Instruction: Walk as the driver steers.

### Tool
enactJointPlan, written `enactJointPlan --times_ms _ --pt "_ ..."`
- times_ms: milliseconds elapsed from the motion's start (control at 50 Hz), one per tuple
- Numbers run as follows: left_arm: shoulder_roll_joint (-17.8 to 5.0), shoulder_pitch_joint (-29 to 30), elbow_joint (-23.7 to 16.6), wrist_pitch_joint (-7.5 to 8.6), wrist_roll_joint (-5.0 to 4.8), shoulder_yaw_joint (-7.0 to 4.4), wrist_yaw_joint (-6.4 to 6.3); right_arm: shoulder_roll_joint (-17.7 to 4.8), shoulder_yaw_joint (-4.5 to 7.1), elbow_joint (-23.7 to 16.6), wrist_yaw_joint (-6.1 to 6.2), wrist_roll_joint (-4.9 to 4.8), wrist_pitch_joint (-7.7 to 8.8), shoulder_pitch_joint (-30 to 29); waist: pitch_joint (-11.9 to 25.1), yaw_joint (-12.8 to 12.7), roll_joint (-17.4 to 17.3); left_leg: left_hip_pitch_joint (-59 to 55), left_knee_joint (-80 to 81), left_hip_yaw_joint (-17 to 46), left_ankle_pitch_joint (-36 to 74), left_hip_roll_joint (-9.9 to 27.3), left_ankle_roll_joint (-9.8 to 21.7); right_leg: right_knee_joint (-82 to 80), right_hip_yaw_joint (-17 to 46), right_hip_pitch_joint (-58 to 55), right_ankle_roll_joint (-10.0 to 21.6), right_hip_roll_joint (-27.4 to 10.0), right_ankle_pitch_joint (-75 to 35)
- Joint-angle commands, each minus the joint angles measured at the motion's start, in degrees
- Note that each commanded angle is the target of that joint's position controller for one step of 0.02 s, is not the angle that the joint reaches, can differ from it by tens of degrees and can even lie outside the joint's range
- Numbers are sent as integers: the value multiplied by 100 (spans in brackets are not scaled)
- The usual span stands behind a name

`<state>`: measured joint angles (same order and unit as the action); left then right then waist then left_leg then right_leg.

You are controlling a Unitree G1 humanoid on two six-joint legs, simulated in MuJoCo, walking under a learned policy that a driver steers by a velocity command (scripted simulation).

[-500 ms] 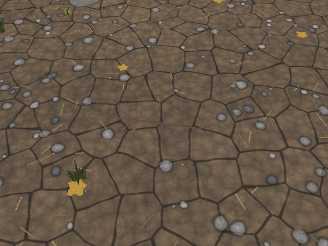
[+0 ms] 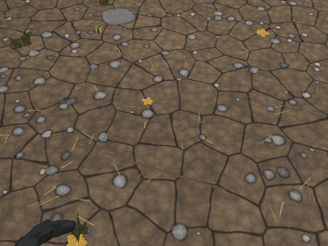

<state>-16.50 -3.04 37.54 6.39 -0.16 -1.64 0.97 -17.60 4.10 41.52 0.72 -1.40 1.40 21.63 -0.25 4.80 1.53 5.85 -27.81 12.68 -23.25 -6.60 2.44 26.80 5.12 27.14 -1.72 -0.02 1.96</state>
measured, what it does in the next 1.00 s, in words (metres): walks ahead: right foot, then left foot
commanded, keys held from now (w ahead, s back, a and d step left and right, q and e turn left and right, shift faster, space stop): w+q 0.10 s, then w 0.34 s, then w+e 0.02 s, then no key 0.54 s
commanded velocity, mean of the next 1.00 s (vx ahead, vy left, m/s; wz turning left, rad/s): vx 0.34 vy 0.00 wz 0.18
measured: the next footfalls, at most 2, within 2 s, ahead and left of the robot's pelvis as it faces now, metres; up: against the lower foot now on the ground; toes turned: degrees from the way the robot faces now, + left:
right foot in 0.02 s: +0.17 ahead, -0.13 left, +0.00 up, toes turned +5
left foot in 0.50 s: +0.40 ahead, +0.17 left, +0.00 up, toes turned +10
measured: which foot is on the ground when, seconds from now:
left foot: down 0.00-0.02, up 0.04-0.48, down 0.50-1.00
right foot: up 0.00-0.00, down 0.02-0.52, up 0.54-0.88, down 0.90-1.00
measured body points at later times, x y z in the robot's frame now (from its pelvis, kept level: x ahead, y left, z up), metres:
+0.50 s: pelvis +0.26 +0.03 +0.00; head +0.29 +0.04 +0.45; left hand +0.18 +0.31 -0.13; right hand +0.54 -0.14 -0.06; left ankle +0.36 +0.16 -0.73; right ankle +0.13 -0.13 -0.73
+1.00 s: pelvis +0.39 +0.06 +0.01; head +0.40 +0.05 +0.46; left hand +0.49 +0.34 -0.10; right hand +0.54 -0.17 -0.12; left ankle +0.36 +0.16 -0.73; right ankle +0.46 -0.06 -0.73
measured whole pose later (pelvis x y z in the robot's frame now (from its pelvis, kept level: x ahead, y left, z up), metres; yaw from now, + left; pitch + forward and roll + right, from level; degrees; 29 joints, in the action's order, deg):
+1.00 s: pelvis +0.39 +0.06 +0.01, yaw +9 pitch +0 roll +1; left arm -14.4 -7.5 48.6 -0.7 0.7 -1.9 -1.2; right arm -13.7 1.1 49.7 0.0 1.1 1.5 11.0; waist -0.6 1.0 -0.1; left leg 10.7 -26.0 -2.5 -15.2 -2.2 1.5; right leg 28.9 1.5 17.4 -1.4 -2.3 11.5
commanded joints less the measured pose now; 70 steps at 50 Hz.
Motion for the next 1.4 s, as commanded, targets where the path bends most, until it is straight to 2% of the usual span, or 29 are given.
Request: enactJointPlan --times_ms 20,40,60,80,120,160,240,320,380,440,460,480,500,520,540,560,580,620,660,740,820,880,900,920,940,980,1040,1140,1400 --pt "-1185 -1395 -149 131 98 -470 -100 -230 6 -480 -16 95 85 -243 1165 -1014 -202 1286 -1726 510 998 703 320 -130 885 -2969 653 -1108 591" --pt "-1643 -1885 71 36 149 -591 -82 38 -95 -671 -19 -57 139 490 1815 -724 1674 3178 -3518 -304 -1058 13 -21 -638 3477 -4583 1587 -2335 1976" --pt "-1161 -1816 17 11 19 -506 -47 -539 6 -531 4 -101 142 451 1464 -843 1224 3905 -4345 -222 -940 482 -114 -935 4078 -4396 1574 -2428 3258" --pt "-835 -1602 -31 -15 5 -415 -71 -844 102 -572 4 -59 107 -125 778 -988 680 4078 -4597 -295 -403 658 -155 -993 3188 -3793 1324 -2168 3064" --pt "-573 -1211 10 -62 81 -309 -66 -698 114 -683 -1 76 77 -657 102 -862 196 3797 -4265 -463 275 944 -191 -1186 1842 -2697 1099 -1606 1574" --pt "-464 -1136 120 -23 104 -270 -54 -455 81 -689 -57 0 63 -528 -7 -645 546 3371 -3939 -525 500 1104 -209 -1432 1241 -2177 1150 -1377 942" --pt "-693 -1246 378 27 18 -346 -26 -175 -21 -772 -92 68 61 -896 -121 -605 324 3470 -2884 -661 887 1143 -275 -1741 628 -2102 1404 -1423 52" --pt "-887 -1350 582 -47 -62 -377 -39 -47 -123 -861 -207 83 180 -1545 -165 -786 242 3087 -1452 -1027 1980 1163 -266 -1810 -27 -2120 1292 -1248 -405" --pt "-1006 -1695 800 -116 -124 -393 -39 -75 -134 -992 -269 35 229 -2048 -251 -955 261 2797 -821 -1211 2216 1036 -211 -1751 -153 -2290 1219 -1320 -430" --pt "-1102 -1832 979 -210 -178 -418 -52 -213 -89 -1104 -311 22 249 -2233 -308 -868 359 2622 -413 -1267 1823 930 6 -1511 -137 -2720 1103 -1539 -857" --pt "-1140 -1826 1019 -244 -194 -422 -62 -298 -44 -1081 -307 43 262 -2082 -223 -720 388 2212 -242 -1329 1700 830 97 -1244 -131 -2731 1042 -1532 -1421" --pt "-1157 -1678 1026 -282 -201 -412 -86 -441 49 -923 -284 101 271 -1541 68 -346 354 1418 69 -1477 1900 647 225 -571 -367 -2705 884 -1337 -2486" --pt "-1037 -1700 1014 -289 -162 -360 -111 -705 176 -682 -235 173 266 -784 611 -7 261 206 152 -1487 2390 628 368 431 -603 -2365 666 -1026 -2854" --pt "-704 -1660 805 -249 50 -214 -134 -1167 282 -534 -148 290 236 137 1517 287 -481 -1541 -203 -248 4000 1821 728 2199 -815 -1161 349 -638 -962" --pt "-161 -2476 834 -180 70 -34 -91 -1423 279 -538 -154 315 186 54 2257 -174 -1885 -2860 150 1939 4457 3114 1697 3988 -509 616 -8 259 3363" --pt "-805 -2232 1006 -158 -50 -198 -82 -931 178 -553 -173 228 161 70 2226 90 -1097 -2452 301 1839 4506 2922 1585 4554 190 807 -5 51 3514" --pt "-903 -1789 857 -165 -158 -239 -76 -734 92 -535 -183 184 178 -306 1424 -31 -956 -1842 329 941 5001 2700 1430 4594 41 1125 11 -164 3224" --pt "-768 -1442 838 -250 -23 -238 -150 -441 9 -500 -224 142 207 -941 716 -373 -477 -574 664 145 5232 2209 1183 3971 -185 855 -54 -515 2553" --pt "-517 -1691 932 -422 -8 -205 -187 -307 -23 -417 -238 236 270 -1251 699 -715 -644 320 992 -258 5388 2040 1167 3533 -169 -45 -147 -604 2100" --pt "-264 -1401 895 -541 68 -117 -241 -425 0 -169 -155 262 287 -1536 637 -797 -759 918 1154 -889 5303 1795 1115 1979 -280 -746 -214 -522 1313" --pt "-428 -909 832 -616 48 -151 -226 -511 -7 167 -107 251 178 -1312 605 -593 -695 846 1222 -764 4039 1855 1045 1153 -263 -1085 -124 -439 734" --pt "-452 -816 841 -634 115 -180 -222 -378 -82 336 -117 160 116 -1386 409 -705 -573 1005 999 -671 2398 1662 767 95 -339 -1675 90 -345 315" --pt "-561 -750 813 -627 171 -197 -237 -229 -139 435 -119 169 117 -1192 336 -673 -386 1083 856 -698 1803 1439 494 -322 -141 -1949 184 -505 -332" --pt "-841 -674 743 -624 167 -243 -276 -151 -171 499 -118 278 133 -907 375 -452 50 1238 568 -868 1115 1099 224 -297 211 -2250 329 -891 -1275" --pt "-999 -416 775 -653 98 -282 -296 -92 -170 614 -103 281 130 -385 401 -62 727 1282 630 -1132 596 758 28 -173 318 -2172 613 -1012 -870" --pt "-397 -225 779 -660 65 -168 -217 -324 -149 648 -17 256 16 -890 165 -408 359 870 590 -1243 836 739 -106 -334 129 -1554 463 -626 320" --pt "-465 -303 997 -559 69 -171 -176 -302 -144 720 54 247 -110 -937 201 -414 333 691 549 -1180 1357 823 -69 -207 14 -1663 351 -519 -260" --pt "-462 -286 1278 -534 36 -165 -203 -288 -123 965 80 184 -132 -973 332 -451 68 416 458 -1186 2015 871 -99 -54 -66 -1862 394 -452 -927" --pt "-400 -139 1865 -635 27 -164 -253 -271 -127 1558 143 179 -191 -983 117 -447 -146 364 557 -1250 1789 892 -167 -175 -194 -1853 412 -290 -481"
